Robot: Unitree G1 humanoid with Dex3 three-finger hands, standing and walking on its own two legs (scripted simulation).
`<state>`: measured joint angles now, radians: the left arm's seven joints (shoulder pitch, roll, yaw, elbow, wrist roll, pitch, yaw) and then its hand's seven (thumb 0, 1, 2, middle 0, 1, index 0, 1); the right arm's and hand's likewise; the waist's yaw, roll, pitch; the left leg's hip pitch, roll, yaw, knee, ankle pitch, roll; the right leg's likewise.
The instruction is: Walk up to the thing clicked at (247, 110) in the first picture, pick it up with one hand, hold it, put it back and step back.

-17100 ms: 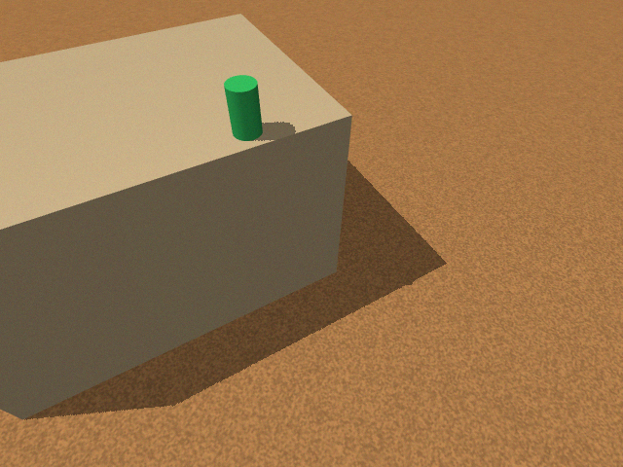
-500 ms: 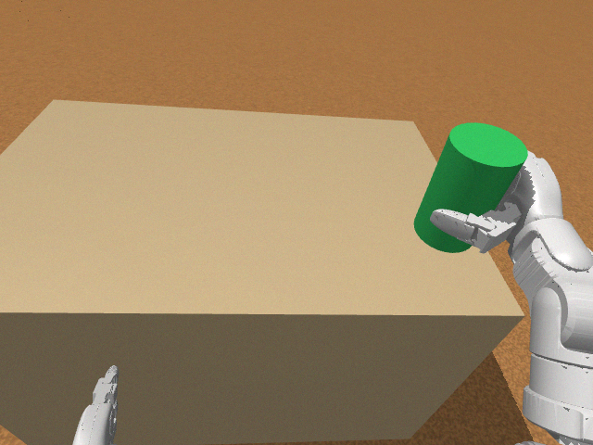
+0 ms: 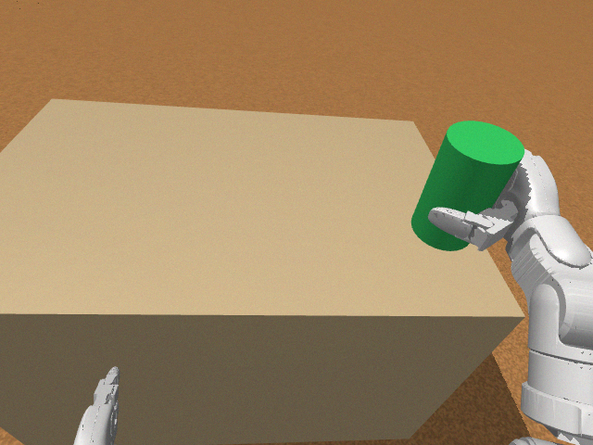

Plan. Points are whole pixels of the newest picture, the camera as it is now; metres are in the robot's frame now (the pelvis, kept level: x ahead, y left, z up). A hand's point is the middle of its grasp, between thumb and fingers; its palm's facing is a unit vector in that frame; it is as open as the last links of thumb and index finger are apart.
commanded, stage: hold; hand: right
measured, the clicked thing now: (460, 189) +0.32 -0.15 +0.24
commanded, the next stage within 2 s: crouch in 0.68 s
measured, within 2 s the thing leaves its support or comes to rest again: neither
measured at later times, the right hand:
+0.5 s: hand (463, 197) +0.32 -0.16 +0.23, palm faces +0.04 +1.00 -0.04, open 10.6 cm
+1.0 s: hand (455, 199) +0.33 -0.16 +0.22, palm faces +0.05 +1.00 -0.02, open 10.6 cm
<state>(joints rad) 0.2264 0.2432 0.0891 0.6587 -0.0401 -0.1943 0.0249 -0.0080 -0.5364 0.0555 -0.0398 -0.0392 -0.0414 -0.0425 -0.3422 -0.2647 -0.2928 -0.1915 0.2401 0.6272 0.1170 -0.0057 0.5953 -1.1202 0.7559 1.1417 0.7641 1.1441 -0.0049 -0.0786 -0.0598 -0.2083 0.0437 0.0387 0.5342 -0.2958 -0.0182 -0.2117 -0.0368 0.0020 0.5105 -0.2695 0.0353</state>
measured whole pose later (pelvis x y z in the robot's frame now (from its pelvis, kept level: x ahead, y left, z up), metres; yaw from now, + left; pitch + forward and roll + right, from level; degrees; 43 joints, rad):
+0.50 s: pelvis -0.01 +0.00 +0.00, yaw +0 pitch -2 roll +0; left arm 0.23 0.24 0.09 0.65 -0.04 -0.21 0.03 -0.01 -0.53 0.05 -0.04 -0.04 -0.04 -0.04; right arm -0.32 -0.26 -0.28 -0.20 0.24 0.62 0.10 -0.01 0.60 -1.12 0.76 1.14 0.77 1.14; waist -0.01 -0.08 -0.05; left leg -0.21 0.04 0.04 0.54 -0.29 -0.02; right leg -0.22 -0.04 0.00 0.52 -0.27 0.03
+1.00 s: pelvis -0.01 +0.00 +0.00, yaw +0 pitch -2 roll +0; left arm 0.22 0.24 0.08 0.67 -0.03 -0.21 0.03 -0.01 -0.53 0.05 -0.04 -0.04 -0.04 -0.03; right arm -0.35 -0.24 -0.28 -0.14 0.23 0.62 0.08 -0.01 0.60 -1.12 0.76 1.14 0.77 1.14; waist 0.00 -0.08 -0.05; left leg -0.22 0.04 0.04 0.54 -0.29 -0.02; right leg -0.22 -0.04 0.00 0.51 -0.26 0.03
